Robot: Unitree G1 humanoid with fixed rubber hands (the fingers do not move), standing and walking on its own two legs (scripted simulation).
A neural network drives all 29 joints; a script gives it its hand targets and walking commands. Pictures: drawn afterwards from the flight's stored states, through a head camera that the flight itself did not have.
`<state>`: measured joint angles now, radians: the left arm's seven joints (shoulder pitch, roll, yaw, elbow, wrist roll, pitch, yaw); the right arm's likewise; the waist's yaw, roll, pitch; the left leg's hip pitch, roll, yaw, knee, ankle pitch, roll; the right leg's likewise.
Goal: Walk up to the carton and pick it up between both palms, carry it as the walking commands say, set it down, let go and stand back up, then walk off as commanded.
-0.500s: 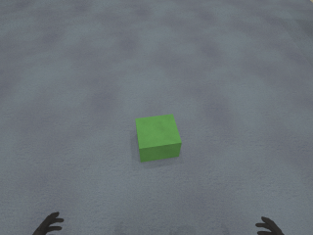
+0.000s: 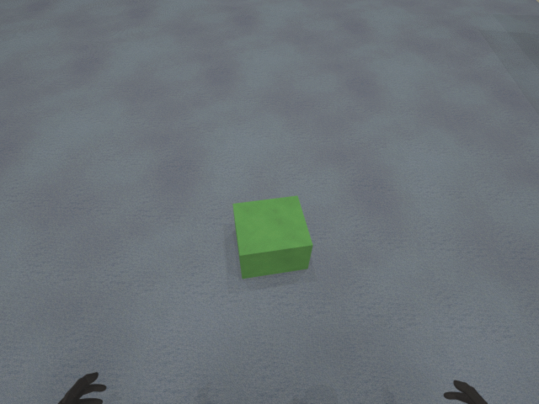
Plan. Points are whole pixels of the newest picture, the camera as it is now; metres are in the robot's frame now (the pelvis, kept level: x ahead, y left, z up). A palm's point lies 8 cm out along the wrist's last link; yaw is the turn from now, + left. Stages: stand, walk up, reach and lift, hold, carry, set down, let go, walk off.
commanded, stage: stand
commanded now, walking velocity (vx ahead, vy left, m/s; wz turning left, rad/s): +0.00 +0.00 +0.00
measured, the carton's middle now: (270, 236) +0.83 +0.01 -0.69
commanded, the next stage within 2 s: walk up in 0.52 s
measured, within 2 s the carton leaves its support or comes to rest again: neither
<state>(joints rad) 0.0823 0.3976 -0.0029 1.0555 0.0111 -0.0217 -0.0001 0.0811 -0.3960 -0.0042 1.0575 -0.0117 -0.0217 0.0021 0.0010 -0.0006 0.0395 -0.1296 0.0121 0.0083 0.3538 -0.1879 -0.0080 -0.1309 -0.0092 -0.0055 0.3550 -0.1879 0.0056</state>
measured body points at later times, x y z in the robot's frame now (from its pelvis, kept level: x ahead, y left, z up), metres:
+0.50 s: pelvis +0.01 +0.00 +0.00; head +0.01 +0.00 +0.45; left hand +0.12 +0.32 -0.11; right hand +0.12 -0.32 -0.11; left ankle +0.00 +0.12 -0.75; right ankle +0.00 -0.12 -0.75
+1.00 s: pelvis +0.06 -0.01 +0.00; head +0.08 -0.03 +0.45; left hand +0.01 +0.26 -0.13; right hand +0.17 -0.28 -0.14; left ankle +0.07 +0.14 -0.67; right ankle +0.02 -0.13 -0.75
